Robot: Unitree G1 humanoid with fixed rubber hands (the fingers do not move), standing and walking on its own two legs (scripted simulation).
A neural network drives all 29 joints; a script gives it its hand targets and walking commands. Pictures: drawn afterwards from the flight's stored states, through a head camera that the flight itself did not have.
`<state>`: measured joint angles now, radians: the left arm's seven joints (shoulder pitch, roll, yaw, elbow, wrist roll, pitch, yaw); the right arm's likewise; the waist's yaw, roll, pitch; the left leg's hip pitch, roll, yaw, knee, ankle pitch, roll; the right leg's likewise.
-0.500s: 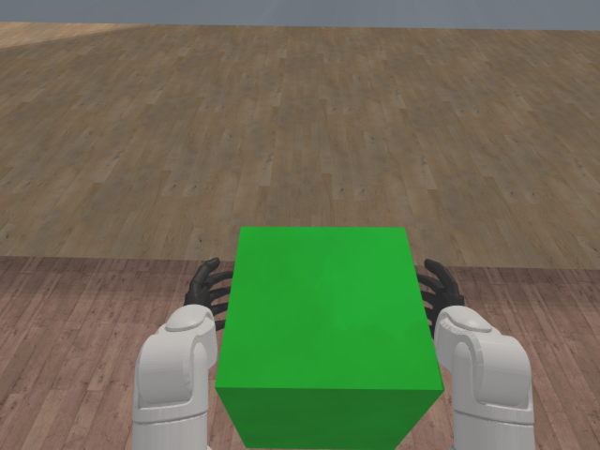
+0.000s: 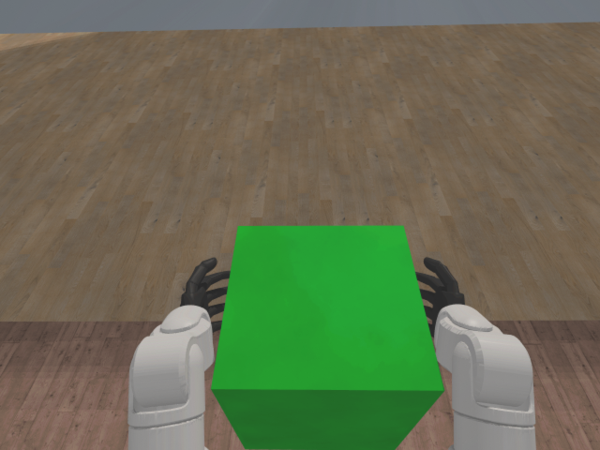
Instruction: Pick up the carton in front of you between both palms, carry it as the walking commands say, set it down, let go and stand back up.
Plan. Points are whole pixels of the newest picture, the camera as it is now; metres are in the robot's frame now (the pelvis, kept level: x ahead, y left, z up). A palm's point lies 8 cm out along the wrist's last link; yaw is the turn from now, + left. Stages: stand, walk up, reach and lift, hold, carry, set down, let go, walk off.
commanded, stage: carry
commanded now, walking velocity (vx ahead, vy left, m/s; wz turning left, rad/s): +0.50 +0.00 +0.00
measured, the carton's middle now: (319, 343) +0.27 +0.00 +0.02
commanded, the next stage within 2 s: none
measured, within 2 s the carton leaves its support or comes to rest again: neither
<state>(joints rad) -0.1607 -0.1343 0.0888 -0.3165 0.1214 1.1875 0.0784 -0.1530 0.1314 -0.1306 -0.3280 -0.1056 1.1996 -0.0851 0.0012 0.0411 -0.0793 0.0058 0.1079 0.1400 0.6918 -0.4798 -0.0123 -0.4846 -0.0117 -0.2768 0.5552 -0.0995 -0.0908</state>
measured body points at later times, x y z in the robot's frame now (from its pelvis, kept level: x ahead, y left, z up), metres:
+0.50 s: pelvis +0.29 +0.02 +0.00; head +0.31 +0.03 +0.45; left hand +0.65 +0.15 +0.11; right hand +0.63 -0.15 +0.11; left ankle +0.42 +0.08 -0.71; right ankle +0.13 -0.08 -0.67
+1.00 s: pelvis +0.39 +0.00 +0.01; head +0.44 +0.00 +0.46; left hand +0.78 +0.15 +0.12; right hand +0.77 -0.16 +0.12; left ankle +0.42 +0.08 -0.71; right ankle +0.33 -0.10 -0.71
